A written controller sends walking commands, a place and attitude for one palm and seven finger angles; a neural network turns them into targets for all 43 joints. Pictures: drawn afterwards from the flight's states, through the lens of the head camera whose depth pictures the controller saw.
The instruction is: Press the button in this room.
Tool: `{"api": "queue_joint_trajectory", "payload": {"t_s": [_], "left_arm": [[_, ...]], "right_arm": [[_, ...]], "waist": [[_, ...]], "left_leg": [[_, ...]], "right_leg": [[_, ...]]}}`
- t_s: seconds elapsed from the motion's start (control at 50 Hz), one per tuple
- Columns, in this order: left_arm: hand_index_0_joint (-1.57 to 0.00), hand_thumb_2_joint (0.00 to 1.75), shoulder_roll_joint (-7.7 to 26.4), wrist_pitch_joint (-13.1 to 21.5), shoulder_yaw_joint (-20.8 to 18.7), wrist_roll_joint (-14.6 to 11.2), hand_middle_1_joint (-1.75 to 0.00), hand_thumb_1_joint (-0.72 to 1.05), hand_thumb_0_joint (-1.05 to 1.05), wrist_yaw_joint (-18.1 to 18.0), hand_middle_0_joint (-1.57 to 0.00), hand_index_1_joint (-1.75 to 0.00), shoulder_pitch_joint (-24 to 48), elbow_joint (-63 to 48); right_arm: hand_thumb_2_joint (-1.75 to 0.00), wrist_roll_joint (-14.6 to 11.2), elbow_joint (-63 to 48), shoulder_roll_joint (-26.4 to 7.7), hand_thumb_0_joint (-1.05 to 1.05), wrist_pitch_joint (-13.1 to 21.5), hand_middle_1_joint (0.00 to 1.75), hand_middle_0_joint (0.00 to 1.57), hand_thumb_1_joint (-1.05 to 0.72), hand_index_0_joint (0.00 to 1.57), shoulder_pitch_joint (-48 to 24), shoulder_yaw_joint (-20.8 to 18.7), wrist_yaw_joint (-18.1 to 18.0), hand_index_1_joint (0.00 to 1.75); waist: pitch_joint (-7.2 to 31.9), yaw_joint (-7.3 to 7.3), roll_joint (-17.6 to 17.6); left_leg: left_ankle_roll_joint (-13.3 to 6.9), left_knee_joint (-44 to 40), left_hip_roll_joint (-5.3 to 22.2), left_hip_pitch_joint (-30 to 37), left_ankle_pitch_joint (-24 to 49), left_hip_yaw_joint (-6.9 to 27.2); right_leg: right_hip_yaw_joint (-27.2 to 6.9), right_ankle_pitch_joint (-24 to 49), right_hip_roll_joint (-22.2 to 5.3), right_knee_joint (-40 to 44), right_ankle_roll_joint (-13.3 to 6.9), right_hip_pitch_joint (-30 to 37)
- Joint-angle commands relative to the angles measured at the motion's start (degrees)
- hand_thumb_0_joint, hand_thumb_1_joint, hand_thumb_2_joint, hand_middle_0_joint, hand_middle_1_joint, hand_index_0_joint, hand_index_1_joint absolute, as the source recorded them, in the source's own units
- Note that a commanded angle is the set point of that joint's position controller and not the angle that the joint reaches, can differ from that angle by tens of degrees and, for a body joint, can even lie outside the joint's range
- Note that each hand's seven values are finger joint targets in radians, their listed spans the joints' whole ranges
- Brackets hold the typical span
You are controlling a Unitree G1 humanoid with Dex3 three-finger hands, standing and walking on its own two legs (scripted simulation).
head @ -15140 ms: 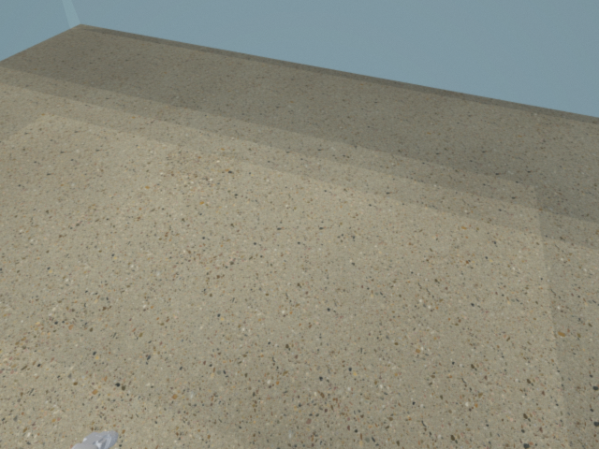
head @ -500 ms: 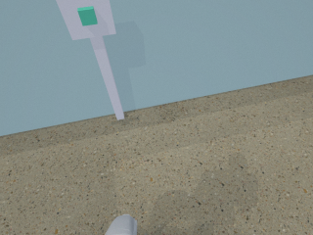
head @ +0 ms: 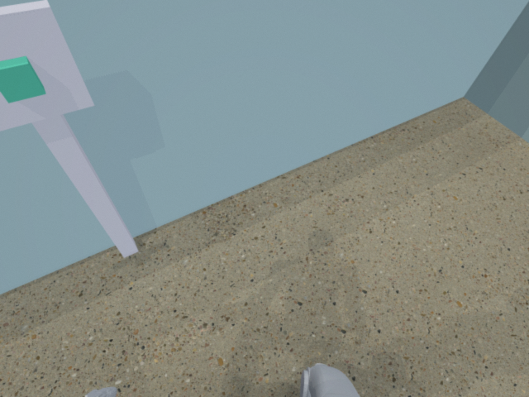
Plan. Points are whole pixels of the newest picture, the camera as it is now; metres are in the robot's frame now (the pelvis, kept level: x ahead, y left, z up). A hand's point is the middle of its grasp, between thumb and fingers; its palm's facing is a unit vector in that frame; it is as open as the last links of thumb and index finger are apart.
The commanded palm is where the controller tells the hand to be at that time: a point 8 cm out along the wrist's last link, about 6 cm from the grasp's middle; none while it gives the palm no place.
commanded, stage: walk to a spot facing it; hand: left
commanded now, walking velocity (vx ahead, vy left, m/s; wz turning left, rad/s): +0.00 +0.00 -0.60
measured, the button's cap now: (16, 78) +0.60 +0.53 +0.07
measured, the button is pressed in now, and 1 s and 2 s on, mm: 0 0 0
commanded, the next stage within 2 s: turn to face it in 0.08 s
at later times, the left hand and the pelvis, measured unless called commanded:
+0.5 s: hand (218, 328) +0.24 +0.10 -0.16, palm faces -0.15 -0.97 -0.17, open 7.4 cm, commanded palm none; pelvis +0.10 -0.04 +0.00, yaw -5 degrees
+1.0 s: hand out of the picture +0.12 +0.24 -0.17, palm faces +0.24 -0.93 -0.27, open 7.4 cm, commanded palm none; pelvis +0.09 +0.00 +0.00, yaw +12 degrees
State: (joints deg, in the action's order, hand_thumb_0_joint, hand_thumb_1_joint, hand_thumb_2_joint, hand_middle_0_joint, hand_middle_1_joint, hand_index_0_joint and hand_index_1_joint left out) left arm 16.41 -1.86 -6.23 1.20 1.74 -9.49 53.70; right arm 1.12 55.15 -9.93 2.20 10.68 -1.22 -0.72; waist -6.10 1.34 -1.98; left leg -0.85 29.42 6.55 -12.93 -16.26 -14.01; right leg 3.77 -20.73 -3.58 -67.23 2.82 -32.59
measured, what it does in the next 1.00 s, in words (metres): steps on the spot: right foot, then left foot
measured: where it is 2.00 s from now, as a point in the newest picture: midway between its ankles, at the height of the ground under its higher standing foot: outside the picture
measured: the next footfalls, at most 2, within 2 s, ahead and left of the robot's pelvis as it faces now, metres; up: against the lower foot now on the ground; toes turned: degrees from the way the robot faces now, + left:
right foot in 0.24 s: +0.15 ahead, -0.13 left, +0.00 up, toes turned -15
left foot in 0.68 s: +0.13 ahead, +0.09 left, +0.00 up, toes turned +11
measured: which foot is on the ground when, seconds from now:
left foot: down 0.00-0.22, up 0.24-0.66, down 0.68-1.00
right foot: up 0.00-0.22, down 0.24-0.68, up 0.70-1.00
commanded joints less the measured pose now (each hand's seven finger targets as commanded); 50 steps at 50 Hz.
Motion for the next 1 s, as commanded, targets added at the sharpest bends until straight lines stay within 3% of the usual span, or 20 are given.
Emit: {"api": "queue_joint_trajectory", "payload": {"t_s": [0.0, 0.12, 0.14, 0.18, 0.2, 0.22, 0.24, 0.26, 0.3, 0.34, 0.54, 0.58, 0.62, 0.64, 0.66, 0.68, 0.74, 0.8, 0.84, 0.98], "left_arm": [[-0.2, 0.9, -2.0, -0.5, 1.0, 0.3, -0.3, 0.9, 0.0, 0.7, -0.2, -0.3, 1.3, -5.0], [-0.2, 0.9, -1.1, -0.1, 1.2, 0.4, -0.3, 0.9, 0.0, 0.4, -0.2, -0.3, 6.1, -7.3], [-0.2, 0.9, -0.3, 0.2, 1.2, 0.4, -0.3, 0.9, 0.0, 0.2, -0.2, -0.3, 5.4, -7.2], [-0.2, 0.9, 2.1, 1.7, 0.9, 0.6, -0.3, 0.9, 0.0, -0.5, -0.2, -0.3, -3.7, -4.6], [-0.2, 0.9, 8.6, 2.9, 0.0, 1.1, -0.3, 0.9, 0.0, -1.6, -0.2, -0.3, -10.1, -2.5], [-0.2, 0.9, 11.4, 3.0, 0.1, -0.5, -0.3, 0.9, 0.0, -2.1, -0.2, -0.3, -13.5, -0.4], [-0.2, 0.9, 9.9, 3.2, 0.5, -0.9, -0.3, 0.9, 0.0, -2.7, -0.2, -0.3, -11.3, -1.0], [-0.2, 0.9, 8.9, 3.0, 1.2, -0.7, -0.3, 0.9, 0.0, -3.0, -0.2, -0.3, -6.6, -1.9], [-0.2, 0.9, 4.8, 3.3, 3.1, -0.7, -0.3, 0.9, 0.0, -3.3, -0.2, -0.3, 1.7, -3.0], [-0.2, 0.9, 3.3, 3.5, 3.6, -0.4, -0.3, 0.9, 0.0, -3.3, -0.2, -0.3, 4.8, -2.7], [-0.2, 0.9, 3.7, 2.4, 1.4, 0.3, -0.3, 0.9, 0.0, -4.0, -0.2, -0.3, -0.3, -1.3], [-0.2, 0.9, 4.5, 2.1, 1.0, 0.2, -0.3, 0.9, 0.0, -4.0, -0.2, -0.3, -0.6, -1.3], [-0.2, 0.9, 4.2, 1.6, 0.8, -0.4, -0.3, 0.9, 0.0, -3.7, -0.2, -0.3, -0.4, -1.6], [-0.2, 0.9, 1.8, 1.0, 0.9, -0.7, -0.3, 0.9, 0.0, -3.5, -0.2, -0.3, -1.1, -2.4], [-0.2, 0.9, -1.2, 0.7, 1.8, -0.8, -0.3, 0.9, 0.0, -3.1, -0.2, -0.3, 0.6, -5.2], [-0.2, 0.9, 0.1, 0.0, 1.9, -0.1, -0.3, 0.9, 0.0, -3.4, -0.2, -0.3, 4.4, -6.0], [-0.2, 0.9, 0.7, 0.3, 1.1, -0.2, -0.3, 0.9, 0.0, -2.5, -0.2, -0.3, 3.4, -3.8], [-0.2, 0.9, 1.9, 0.3, 1.2, -0.3, -0.3, 0.9, 0.0, -2.4, -0.2, -0.3, 0.3, -2.4], [-0.2, 0.9, 2.3, 0.2, 1.2, -0.4, -0.3, 0.9, 0.0, -2.5, -0.2, -0.3, 0.5, -2.4], [-0.2, 0.9, 3.1, 0.1, 1.5, -0.6, -0.3, 0.9, 0.0, -2.9, -0.2, -0.3, 3.1, -4.6]], "right_arm": [[-0.9, 0.1, -1.9, -10.0, 0.0, 0.9, 0.3, 0.2, -0.9, 0.2, 4.8, -3.2, -0.8, 0.3], [-0.9, 0.5, -1.1, -12.3, 0.0, -0.3, 0.3, 0.2, -0.9, 0.2, 6.6, -4.7, -0.4, 0.3], [-0.9, 0.4, -1.2, -12.7, 0.0, -0.5, 0.3, 0.2, -0.9, 0.2, 6.7, -4.9, -0.3, 0.3], [-0.9, 0.1, -1.2, -12.3, 0.0, -0.7, 0.3, 0.2, -0.9, 0.2, 7.9, -4.3, -0.1, 0.3], [-0.9, -0.6, -1.9, -8.4, 0.0, -1.0, 0.3, 0.2, -0.9, 0.2, 10.1, -3.1, 0.3, 0.3], [-0.9, -1.1, -2.9, -6.6, 0.0, -1.6, 0.3, 0.2, -0.9, 0.2, 8.8, -2.3, -0.3, 0.3], [-0.9, -1.5, -2.5, -6.6, 0.0, -2.5, 0.3, 0.2, -0.9, 0.2, 7.8, -1.9, -0.9, 0.3], [-0.9, -1.2, -1.4, -5.9, 0.0, -2.9, 0.3, 0.2, -0.9, 0.2, 7.7, -1.8, -0.8, 0.3], [-0.9, -0.5, 1.5, -5.7, 0.0, -3.6, 0.3, 0.2, -0.9, 0.2, 9.9, -1.5, -0.5, 0.3], [-0.9, -0.6, 3.2, -4.5, 0.0, -4.2, 0.3, 0.2, -0.9, 0.2, 12.6, -1.3, -0.2, 0.3], [-0.9, -0.6, -0.9, -3.4, 0.0, -4.0, 0.3, 0.2, -0.9, 0.2, 3.6, -2.4, 1.0, 0.3], [-0.9, -0.5, -1.3, -3.5, 0.0, -3.7, 0.3, 0.2, -0.9, 0.2, 4.3, -2.5, 1.1, 0.3], [-0.9, -0.3, -1.4, -5.2, 0.0, -3.4, 0.3, 0.2, -0.9, 0.2, 7.2, -3.0, 1.3, 0.3], [-0.9, 0.0, -1.6, -8.9, 0.0, -3.0, 0.3, 0.2, -0.9, 0.2, 8.8, -3.9, 1.4, 0.3], [-0.9, 0.4, -2.4, -14.7, 0.0, -2.9, 0.3, 0.2, -0.9, 0.2, 11.0, -5.1, 1.1, 0.3], [-0.9, 0.6, -1.3, -15.3, 0.0, -3.0, 0.3, 0.2, -0.9, 0.2, 12.1, -5.3, 0.3, 0.3], [-0.9, 0.2, -3.2, -12.0, 0.0, -2.4, 0.3, 0.2, -0.9, 0.2, 4.2, -4.2, -0.3, 0.3], [-0.9, -0.1, -4.0, -12.6, 0.0, -1.9, 0.3, 0.2, -0.9, 0.2, 3.0, -4.1, -0.3, 0.3], [-0.9, -0.3, -3.9, -13.1, 0.0, -2.0, 0.3, 0.2, -0.9, 0.2, 3.7, -4.3, -0.2, 0.3], [-0.9, 0.0, -4.4, -15.0, 0.0, -3.0, 0.3, 0.2, -0.9, 0.2, 3.2, -5.4, 0.4, 0.3]], "waist": [[6.2, -1.82, 10.1], [5.2, -2.96, 11.8], [5.3, -2.51, 11.3], [10.2, 2.07, 5.6], [16.8, 4.28, -9.5], [21.1, 4.33, -11.7], [21.2, 3.39, -9.5], [17.3, 1.79, -7.1], [11.0, -2.2, -1.5], [8.7, -3.93, -4.2], [6.4, -0.23, -5.6], [7.5, -0.87, -6.8], [9.0, -2.84, -2.5], [9.4, -3.68, 10.5], [7.3, -5.3, 24.4], [8.0, -6.79, 19.1], [7.7, -2.87, 9.7], [10.2, -2.16, 7.3], [10.4, -2.54, 6.2], [8.8, -3.82, 10.7]], "left_leg": [[-4.9, -9.5, 14.1, 7.8, 33.0, 5.3], [-3.7, -4.0, 15.7, 9.5, 36.4, 1.2], [-3.0, -1.8, 16.0, 9.1, 38.5, 0.7], [0.3, 13.7, 12.5, 4.6, 39.9, -1.0], [3.3, 29.0, 6.1, -12.1, 8.7, -1.4], [4.7, 39.8, -0.6, -17.5, -22.0, 4.7], [3.9, 40.9, -0.1, -14.8, -20.8, 12.6], [3.7, 42.6, 0.1, -15.1, -18.5, 14.3], [3.8, 38.2, 0.8, -11.8, -11.1, 14.6], [4.1, 32.9, 0.1, -8.4, -8.5, 13.7], [4.1, 19.9, -1.0, -10.8, -10.7, 10.1], [3.7, 12.1, -1.5, -7.9, -7.1, 8.4], [2.8, 0.2, -1.4, 0.5, 3.1, 8.0], [-0.4, -7.0, 5.6, 5.8, 11.2, 19.6], [-7.8, -12.5, 18.1, 6.7, 26.7, 35.6], [-10.0, -13.3, 18.9, 5.1, 25.4, 37.8], [-7.2, -10.6, 11.1, 5.8, 25.2, 28.2], [-7.2, -9.8, 8.0, 8.9, 30.0, 24.6], [-7.8, -9.6, 7.7, 10.2, 30.7, 25.4], [-9.2, -9.8, 6.8, 8.3, 22.7, 31.2]], "right_leg": [[-0.5, 4.4, -2.3, 7.1, 0.4, -1.5], [2.8, 3.2, 0.1, 23.0, -1.6, 5.8], [3.8, 3.3, 1.0, 25.1, -2.3, 8.5], [3.6, 14.9, 1.9, 38.5, -3.6, 24.0], [-12.4, 40.8, -12.2, 38.9, -7.9, 42.0], [-20.3, 69.0, -22.0, 37.4, -14.6, 43.9], [-17.7, 65.7, -21.0, 39.7, -15.2, 38.1], [-17.4, 51.7, -20.1, 42.2, -15.1, 33.4], [-8.8, 40.1, -15.2, 44.7, -12.1, 23.5], [-3.6, 35.5, -13.3, 46.6, -10.5, 18.8], [-1.0, 29.0, -17.9, 45.5, -12.0, 23.4], [0.6, 28.1, -17.9, 42.6, -10.6, 23.7], [4.2, 20.3, -15.9, 36.3, -6.7, 19.3], [7.0, 7.0, -10.7, 26.6, -2.8, 10.9], [7.7, -15.8, -3.4, 14.1, 1.3, 0.1], [0.8, -15.9, -2.9, 5.6, 0.9, -0.9], [-3.1, -3.2, -2.9, -0.1, 1.5, -3.3], [-3.4, 0.0, -2.4, 1.0, 2.6, -1.4], [-3.6, 0.1, -2.2, 2.8, 3.1, -1.2], [-4.2, -3.0, -0.9, 11.0, 3.6, 1.4]]}}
